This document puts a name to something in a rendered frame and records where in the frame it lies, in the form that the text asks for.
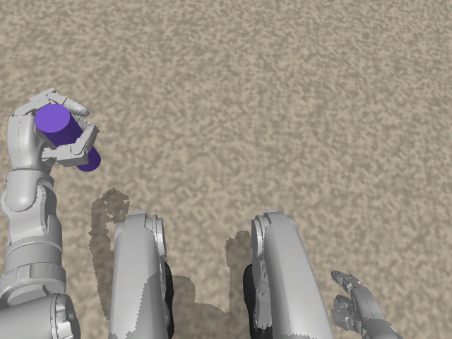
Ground left robot arm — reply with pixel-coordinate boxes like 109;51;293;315
0;169;81;339

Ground right robot foot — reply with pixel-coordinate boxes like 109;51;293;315
243;264;273;339

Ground right robot arm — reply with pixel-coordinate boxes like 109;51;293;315
361;319;404;339

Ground can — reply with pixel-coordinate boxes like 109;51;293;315
35;104;101;172

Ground left robot hand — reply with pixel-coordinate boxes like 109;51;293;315
7;88;100;175

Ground right robot hand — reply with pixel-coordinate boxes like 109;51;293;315
331;270;385;335

